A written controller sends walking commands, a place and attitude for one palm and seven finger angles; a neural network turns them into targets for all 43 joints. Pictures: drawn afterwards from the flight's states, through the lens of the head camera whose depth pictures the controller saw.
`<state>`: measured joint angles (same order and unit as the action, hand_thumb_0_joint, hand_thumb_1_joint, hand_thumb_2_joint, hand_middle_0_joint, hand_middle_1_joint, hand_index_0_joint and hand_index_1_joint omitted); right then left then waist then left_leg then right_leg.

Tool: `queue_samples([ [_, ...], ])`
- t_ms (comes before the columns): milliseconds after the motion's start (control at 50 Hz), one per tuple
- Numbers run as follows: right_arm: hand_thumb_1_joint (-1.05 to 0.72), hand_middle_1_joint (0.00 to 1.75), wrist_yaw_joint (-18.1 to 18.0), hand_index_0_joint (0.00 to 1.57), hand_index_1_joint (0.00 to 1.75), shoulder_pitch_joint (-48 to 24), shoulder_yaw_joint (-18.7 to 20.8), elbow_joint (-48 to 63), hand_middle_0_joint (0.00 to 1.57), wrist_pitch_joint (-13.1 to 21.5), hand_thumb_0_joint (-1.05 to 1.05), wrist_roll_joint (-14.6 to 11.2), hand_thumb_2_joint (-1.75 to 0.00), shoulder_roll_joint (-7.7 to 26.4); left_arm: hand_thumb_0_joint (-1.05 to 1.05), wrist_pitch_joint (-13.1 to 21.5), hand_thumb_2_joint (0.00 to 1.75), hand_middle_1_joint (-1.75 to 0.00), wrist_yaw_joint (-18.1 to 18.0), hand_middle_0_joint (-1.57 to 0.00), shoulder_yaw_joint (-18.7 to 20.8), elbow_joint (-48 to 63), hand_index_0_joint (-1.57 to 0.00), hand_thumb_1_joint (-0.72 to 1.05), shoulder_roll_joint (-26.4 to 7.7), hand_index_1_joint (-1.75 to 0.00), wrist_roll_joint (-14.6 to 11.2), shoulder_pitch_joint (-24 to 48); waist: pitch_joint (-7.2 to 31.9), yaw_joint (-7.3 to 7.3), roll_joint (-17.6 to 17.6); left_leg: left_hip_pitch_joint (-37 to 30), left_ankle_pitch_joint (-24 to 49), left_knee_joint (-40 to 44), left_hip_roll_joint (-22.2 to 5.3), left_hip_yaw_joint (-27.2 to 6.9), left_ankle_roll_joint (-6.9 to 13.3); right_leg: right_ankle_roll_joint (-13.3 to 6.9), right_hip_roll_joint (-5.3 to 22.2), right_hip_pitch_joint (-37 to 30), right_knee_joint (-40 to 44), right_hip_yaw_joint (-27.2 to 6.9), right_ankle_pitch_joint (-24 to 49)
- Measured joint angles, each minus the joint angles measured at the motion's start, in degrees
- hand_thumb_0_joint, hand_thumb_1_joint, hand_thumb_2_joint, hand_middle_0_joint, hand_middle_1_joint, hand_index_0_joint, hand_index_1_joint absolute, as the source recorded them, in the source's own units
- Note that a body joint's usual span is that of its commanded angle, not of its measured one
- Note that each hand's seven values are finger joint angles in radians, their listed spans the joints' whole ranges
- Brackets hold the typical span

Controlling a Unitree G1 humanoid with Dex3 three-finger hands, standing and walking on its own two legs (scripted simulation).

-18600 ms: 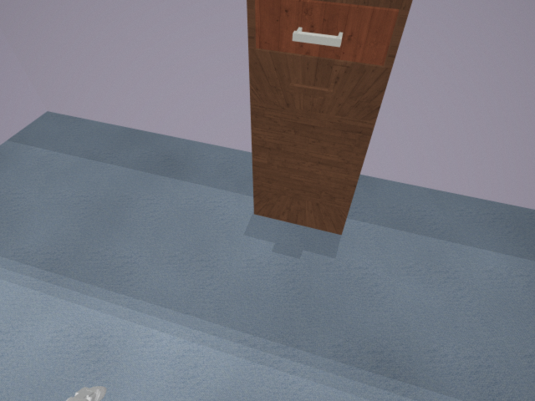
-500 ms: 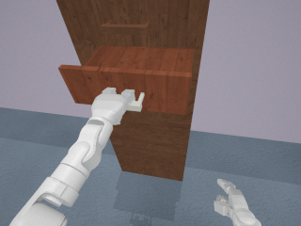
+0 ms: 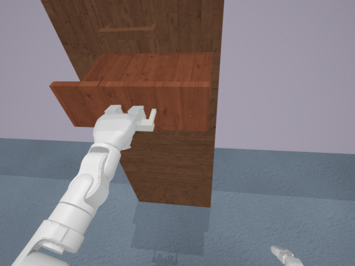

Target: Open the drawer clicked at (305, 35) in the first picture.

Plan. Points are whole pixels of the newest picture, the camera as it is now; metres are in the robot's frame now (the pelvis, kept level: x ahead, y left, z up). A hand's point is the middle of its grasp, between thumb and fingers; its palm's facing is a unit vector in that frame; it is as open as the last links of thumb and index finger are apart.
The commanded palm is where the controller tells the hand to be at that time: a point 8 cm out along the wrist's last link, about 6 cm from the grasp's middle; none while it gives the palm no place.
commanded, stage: pull the drawer open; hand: left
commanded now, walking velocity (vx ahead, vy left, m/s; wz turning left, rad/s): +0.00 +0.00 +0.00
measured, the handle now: (128, 118) +0.42 +0.15 +0.13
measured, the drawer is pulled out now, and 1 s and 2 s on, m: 0.15 0.29 0.30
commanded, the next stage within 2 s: open the thumb to release the handle in 1.18 s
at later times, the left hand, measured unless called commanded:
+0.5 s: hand (116, 166) +0.30 +0.16 +0.10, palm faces +0.06 -0.10 -0.99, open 5.5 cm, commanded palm +0.27 +0.16 +0.16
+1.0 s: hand (105, 199) +0.23 +0.16 +0.10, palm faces +0.11 -0.19 -0.98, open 5.6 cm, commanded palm +0.17 +0.17 +0.16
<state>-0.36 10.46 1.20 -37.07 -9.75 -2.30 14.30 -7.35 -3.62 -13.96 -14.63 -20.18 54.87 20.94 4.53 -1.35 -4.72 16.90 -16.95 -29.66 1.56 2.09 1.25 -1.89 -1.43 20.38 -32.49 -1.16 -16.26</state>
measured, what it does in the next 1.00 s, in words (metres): stands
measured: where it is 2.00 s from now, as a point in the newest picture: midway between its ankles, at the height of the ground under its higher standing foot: outside the picture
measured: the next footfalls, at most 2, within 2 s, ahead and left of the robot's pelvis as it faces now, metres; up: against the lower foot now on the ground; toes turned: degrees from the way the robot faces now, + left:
none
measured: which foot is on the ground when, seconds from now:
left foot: down 0.00-1.00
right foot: down 0.00-1.00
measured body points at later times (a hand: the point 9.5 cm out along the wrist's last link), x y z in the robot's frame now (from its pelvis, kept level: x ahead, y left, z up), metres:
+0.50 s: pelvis +0.01 +0.00 +0.00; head +0.01 -0.05 +0.45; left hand +0.29 +0.16 +0.15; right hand +0.27 -0.17 -0.09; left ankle -0.02 +0.11 -0.73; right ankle +0.00 -0.10 -0.73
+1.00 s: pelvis +0.01 +0.00 +0.00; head +0.01 -0.05 +0.44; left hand +0.21 +0.16 +0.15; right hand +0.21 -0.23 -0.11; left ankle -0.02 +0.11 -0.73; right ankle +0.00 -0.10 -0.73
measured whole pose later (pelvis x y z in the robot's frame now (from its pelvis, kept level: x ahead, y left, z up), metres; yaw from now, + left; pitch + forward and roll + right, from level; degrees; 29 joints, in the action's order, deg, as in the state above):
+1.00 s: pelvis +0.01 +0.00 +0.00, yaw -1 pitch +3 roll +1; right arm 4.2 7.6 0.4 -32.2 -9.3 -0.9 16.2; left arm -6.5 -8.0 -10.4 28.4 -22.7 54.5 -24.4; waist 5.0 -4.0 -6.4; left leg 15.5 -20.2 -32.8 0.5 3.1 0.9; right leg -2.0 -2.5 19.1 -35.1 -2.2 -18.8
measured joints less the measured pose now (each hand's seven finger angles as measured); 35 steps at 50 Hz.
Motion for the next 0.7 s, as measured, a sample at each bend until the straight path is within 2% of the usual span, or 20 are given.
queue_samples([
  [100, -0.91, 0.29, 1.72, 0.19, 0.29, -1.56, 0.12, 1.98, 0.19, -0.01, 0.01, 0.15, -0.9, -0.07, 0.03, -0.56, 0.8, -1.35, 0.16, -0.28, 1.77, 10.13, -0.39, 0.76, -0.14, -1.31, 0.1, -9.21, 0.22, -0.07, -0.29, -1.43, -0.44, 0.79, -0.29, 0.83, 0.04, 0.06, -0.37, -1.05, 0.58, -0.86, -0.22],
  [220, -0.91, 0.29, 3.38, 0.19, 0.29, -4.3, -0.14, 3.1, 0.19, 0.5, 0.01, 0.5, -0.9, -0.13, 0.04, -0.74, 0.8, -1.35, -0.45, -0.26, 0.9, 22.91, -0.38, 0.76, -0.17, -1.3, 0.7, -20.82, 0.49, -1.69, -0.61, -2.64, -1.48, 0.58, -0.38, 0.55, 0.04, 0.1, -0.45, -2.53, 0.74, -0.62, -1.17],
  [300, -0.91, 0.29, 2.55, 0.19, 0.29, -6.67, -0.45, 1.62, 0.19, 0.7, 0.01, 0.81, -0.9, 0.1, 0.03, -1.31, 0.82, -1.35, -1.44, -0.3, -3.3, 22.49, -0.39, 0.76, -0.46, -1.32, 2.42, -19.03, 0.12, -4.14, -0.59, -2.15, -2.09, -0.99, 0.01, -1.1, -0.04, 0.02, 0.05, -2.97, -0.07, 1.03, -2.04],
  [380, -0.91, 0.29, 1.88, 0.19, 0.29, -8.97, -1.27, 0.91, 0.19, 0.52, 0.01, 0.94, -0.9, -0.72, 0.02, -2.0, 0.84, -1.35, -0.16, -0.34, -5.33, 21.22, -0.4, 0.75, -0.71, -1.33, 2.22, -16.8, 0.06, -5.27, -0.86, -2.31, -2.06, -1.38, 0.31, -2.03, -0.12, -0.06, 0.4, -3.47, -0.37, 1.96, -2.31],
  [460, -0.91, 0.29, 1.72, 0.19, 0.29, -10.05, -2.41, 1.4, 0.19, 0.46, 0.01, 1.03, -0.9, -2.12, 0.02, -2.33, 0.84, -1.35, 1.78, -0.36, -5.43, 19.96, -0.41, 0.74, -0.87, -1.34, 1.22, -15.18, 0.04, -5.3, -1.04, -2.63, -1.83, -1.31, 0.4, -2.34, -0.25, -0.16, 0.5, -3.8, -0.51, 2.26, -2.3],
  [560, -0.91, 0.29, 1.66, 0.2, 0.29, -9.52, -3.51, 1.97, 0.19, 0.33, 0.01, 1.35, -0.9, -3.23, 0.02, -1.16, 0.83, -1.35, 3.08, -0.38, -3.95, 18.74, -0.42, 0.73, -0.93, -1.35, 0.39, -14.2, -0.3, -4.96, -0.89, -2.63, -1.51, -1.34, 0.25, -2.27, -0.43, -0.34, 0.35, -3.69, -0.65, 2.22, -2.0],
  [700, -0.91, 0.29, 3.03, 0.2, 0.29, -6.41, -3.32, 3.14, 0.2, 0.12, 0.01, 1.68, -0.9, -2.75, 0.04, 1.17, 0.79, -1.35, 2.24, -0.34, 1.75, 24.35, -0.42, 0.74, -0.97, -1.35, -0.35, -21.78, -0.51, -2.96, -0.71, -2.84, -1.33, -0.66, -0.44, -0.6, -0.53, -0.42, -0.42, -3.1, -0.35, 0.57, -1.31],
])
